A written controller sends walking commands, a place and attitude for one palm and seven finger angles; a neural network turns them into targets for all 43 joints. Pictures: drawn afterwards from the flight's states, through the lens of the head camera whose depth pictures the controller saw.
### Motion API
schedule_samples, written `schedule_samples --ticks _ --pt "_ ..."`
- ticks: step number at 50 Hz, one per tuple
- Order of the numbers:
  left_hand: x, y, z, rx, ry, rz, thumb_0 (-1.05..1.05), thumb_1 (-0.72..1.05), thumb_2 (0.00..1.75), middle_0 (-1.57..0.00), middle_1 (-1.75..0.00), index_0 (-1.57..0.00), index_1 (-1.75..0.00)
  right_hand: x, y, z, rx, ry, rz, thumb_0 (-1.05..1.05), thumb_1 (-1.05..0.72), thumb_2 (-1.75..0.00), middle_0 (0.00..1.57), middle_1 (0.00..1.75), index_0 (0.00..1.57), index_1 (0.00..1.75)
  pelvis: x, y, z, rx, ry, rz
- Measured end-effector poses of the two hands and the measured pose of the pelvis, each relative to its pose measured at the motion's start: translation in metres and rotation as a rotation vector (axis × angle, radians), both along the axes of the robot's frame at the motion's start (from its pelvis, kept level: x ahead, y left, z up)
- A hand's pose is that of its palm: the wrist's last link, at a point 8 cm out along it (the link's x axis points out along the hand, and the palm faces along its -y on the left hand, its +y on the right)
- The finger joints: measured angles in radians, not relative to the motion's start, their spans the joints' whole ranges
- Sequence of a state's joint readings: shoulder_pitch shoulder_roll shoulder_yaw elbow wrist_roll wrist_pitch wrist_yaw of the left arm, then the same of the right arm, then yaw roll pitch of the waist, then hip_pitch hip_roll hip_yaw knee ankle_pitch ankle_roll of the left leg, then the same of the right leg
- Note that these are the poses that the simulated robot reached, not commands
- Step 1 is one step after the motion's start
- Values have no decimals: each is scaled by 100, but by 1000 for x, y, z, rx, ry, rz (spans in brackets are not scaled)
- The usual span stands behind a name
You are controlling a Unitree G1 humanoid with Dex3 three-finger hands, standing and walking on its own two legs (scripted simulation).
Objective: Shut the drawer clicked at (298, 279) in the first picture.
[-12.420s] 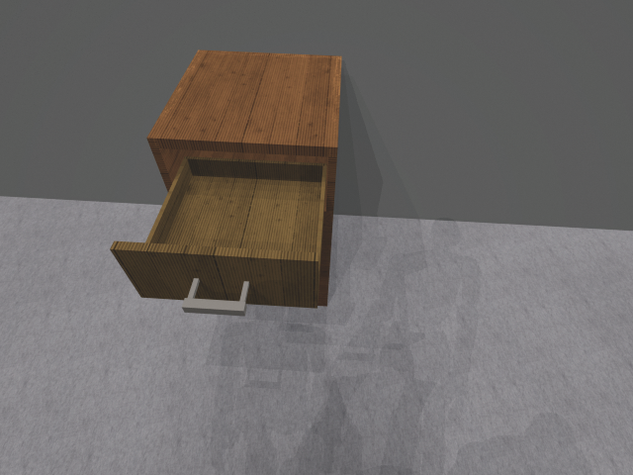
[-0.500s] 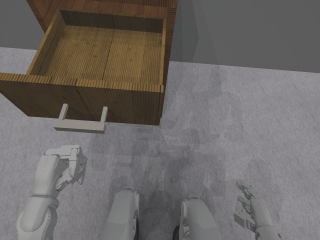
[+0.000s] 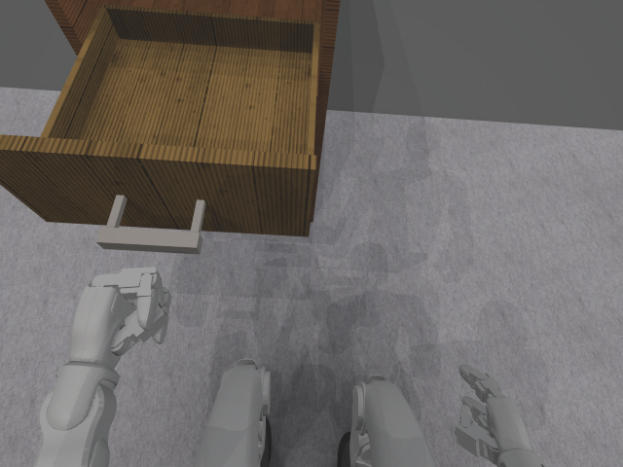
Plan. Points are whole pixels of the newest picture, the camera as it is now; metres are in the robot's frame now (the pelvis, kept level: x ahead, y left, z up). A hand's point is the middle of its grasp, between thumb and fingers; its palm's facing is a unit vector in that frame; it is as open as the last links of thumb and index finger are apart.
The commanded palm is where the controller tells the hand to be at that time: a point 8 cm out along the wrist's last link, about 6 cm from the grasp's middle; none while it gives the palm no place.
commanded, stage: bring the fist close to the handle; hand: left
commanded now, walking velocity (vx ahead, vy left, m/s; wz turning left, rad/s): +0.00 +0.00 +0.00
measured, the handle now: (155, 224) +0.40 +0.22 +0.01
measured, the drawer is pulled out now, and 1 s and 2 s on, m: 0.30 0.24 0.12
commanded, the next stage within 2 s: push the drawer shut in 0.02 s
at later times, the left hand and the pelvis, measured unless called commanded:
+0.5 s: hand (175, 285) +0.32 +0.18 +0.01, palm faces -0.03 -1.00 -0.07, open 3.2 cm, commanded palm +0.32 +0.23 +0.01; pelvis +0.00 +0.00 +0.00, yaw +0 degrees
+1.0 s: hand (179, 241) +0.38 +0.19 +0.01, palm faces -0.03 -1.00 -0.07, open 3.1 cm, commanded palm +0.38 +0.23 +0.01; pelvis -0.02 +0.00 +0.00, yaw +0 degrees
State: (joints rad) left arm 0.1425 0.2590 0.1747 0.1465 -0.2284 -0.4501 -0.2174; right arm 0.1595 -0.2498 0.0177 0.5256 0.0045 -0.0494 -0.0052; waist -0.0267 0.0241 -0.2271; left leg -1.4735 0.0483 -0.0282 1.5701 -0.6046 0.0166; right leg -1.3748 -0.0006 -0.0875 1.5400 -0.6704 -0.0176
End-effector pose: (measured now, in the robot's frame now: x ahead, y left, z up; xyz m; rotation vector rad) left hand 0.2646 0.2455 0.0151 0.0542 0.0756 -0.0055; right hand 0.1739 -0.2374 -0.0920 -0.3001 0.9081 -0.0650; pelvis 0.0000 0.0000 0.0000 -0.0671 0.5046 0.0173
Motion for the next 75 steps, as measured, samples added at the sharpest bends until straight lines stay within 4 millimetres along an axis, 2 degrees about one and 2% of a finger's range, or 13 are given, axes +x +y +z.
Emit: schedule_samples --ticks 10,20,34,47,63,75 --pt "6 -6 -2 -4 -25 -38 2 90 90 -140 -160 -140 -160 9 -4 2 -24 -20 8 1 -91 -90 20 30 21 30 1 1 -2 -5 3 5" --pt "35 -7 -2 9 -46 -23 2 89 91 -140 -160 -140 -160 7 -2 -4 -16 5 11 1 -91 -90 20 30 21 30 0 0 -4 -3 13 4" --pt "46 -4 -4 18 -50 -12 -1 84 93 -140 -160 -140 -160 -14 -10 -9 -36 67 0 1 -91 -90 20 30 21 30 -4 -3 -2 0 4 7" --pt "85 0 -3 18 -60 -29 -1 81 93 -140 -160 -140 -160 -38 -19 -10 -72 94 -36 1 -91 -90 20 30 21 30 -14 -3 -6 -6 1 5" --pt "128 2 -2 7 -68 -20 1 80 90 -140 -160 -140 -160 -81 -18 -11 -79 209 -91 0 -91 -90 20 30 21 30 -14 5 -3 -10 17 -7" --pt "154 2 -4 9 -74 -4 0 79 90 -140 -160 -140 -160 -96 -18 -16 -83 280 -99 0 -91 -90 20 30 21 30 -14 7 -5 -11 34 -5"
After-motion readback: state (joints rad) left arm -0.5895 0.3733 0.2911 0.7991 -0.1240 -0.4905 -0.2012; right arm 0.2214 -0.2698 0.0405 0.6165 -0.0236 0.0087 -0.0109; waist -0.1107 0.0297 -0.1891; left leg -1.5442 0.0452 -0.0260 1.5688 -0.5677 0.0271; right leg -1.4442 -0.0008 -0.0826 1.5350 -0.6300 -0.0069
